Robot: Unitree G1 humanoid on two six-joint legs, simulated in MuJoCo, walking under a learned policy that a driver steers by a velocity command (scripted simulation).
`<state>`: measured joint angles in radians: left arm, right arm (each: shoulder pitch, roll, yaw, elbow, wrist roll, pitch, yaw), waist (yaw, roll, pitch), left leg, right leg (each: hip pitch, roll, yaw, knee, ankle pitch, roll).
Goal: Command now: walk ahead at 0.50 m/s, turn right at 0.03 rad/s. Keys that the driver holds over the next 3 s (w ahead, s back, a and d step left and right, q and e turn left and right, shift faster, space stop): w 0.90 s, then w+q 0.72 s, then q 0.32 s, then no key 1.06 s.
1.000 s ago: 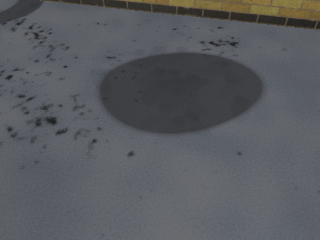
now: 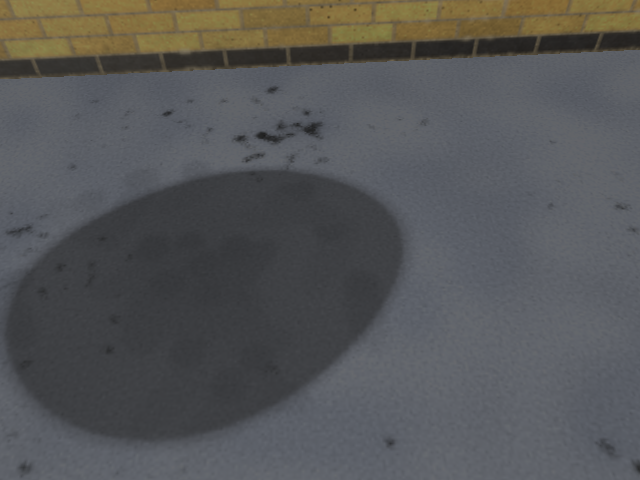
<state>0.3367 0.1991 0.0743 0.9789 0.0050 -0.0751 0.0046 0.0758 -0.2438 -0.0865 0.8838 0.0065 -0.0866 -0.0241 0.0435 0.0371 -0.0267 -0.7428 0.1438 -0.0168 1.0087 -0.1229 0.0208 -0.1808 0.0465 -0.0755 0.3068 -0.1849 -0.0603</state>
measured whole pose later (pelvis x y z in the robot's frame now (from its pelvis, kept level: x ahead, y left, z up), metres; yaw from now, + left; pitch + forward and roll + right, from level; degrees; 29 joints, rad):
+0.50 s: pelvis +0.25 +0.08 +0.00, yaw +1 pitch +2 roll +0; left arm 0.12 0.25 0.10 0.88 -0.01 -0.07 0.03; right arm 0.30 -0.20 -0.06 0.99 -0.01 -0.09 0.01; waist -0.05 -0.04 -0.01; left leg -0.18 -0.05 0.06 0.30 -0.16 0.07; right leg -0.69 -0.13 0.03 1.01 -0.14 -0.03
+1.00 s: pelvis +0.52 +0.01 +0.00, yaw +2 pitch +2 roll -1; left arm 0.24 0.21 0.07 0.94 0.01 -0.09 -0.01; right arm 0.17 -0.26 -0.08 0.94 0.03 -0.08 -0.01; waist 0.02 0.04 0.01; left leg -0.60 0.10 -0.03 1.14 -0.28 0.05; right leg -0.23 0.05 -0.08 0.36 -0.15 -0.07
